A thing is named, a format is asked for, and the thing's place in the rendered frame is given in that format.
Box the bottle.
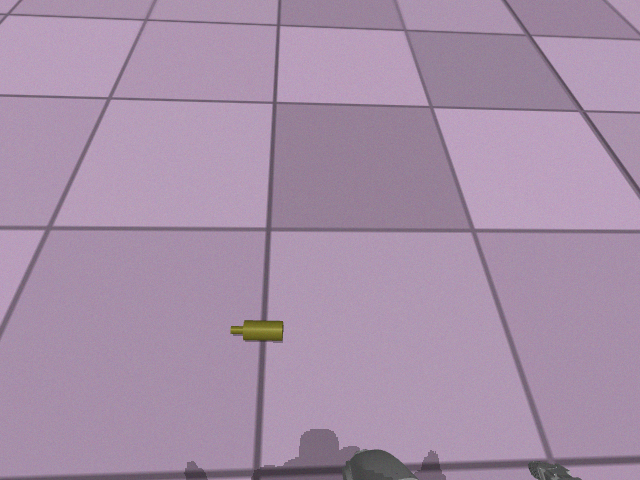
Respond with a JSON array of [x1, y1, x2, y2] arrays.
[[230, 320, 283, 341]]

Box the right robot hand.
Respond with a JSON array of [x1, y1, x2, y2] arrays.
[[528, 461, 582, 480]]

